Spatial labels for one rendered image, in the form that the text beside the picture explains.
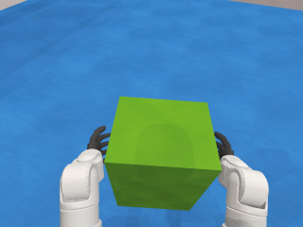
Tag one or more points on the robot right forearm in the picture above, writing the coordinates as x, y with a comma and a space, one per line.
247, 193

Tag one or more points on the robot left forearm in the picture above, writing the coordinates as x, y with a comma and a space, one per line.
79, 190

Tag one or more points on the right robot hand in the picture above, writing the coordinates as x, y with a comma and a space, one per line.
225, 147

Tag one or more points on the carton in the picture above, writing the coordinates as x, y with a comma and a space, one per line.
162, 153

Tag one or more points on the left robot hand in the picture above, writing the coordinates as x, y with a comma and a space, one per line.
96, 138

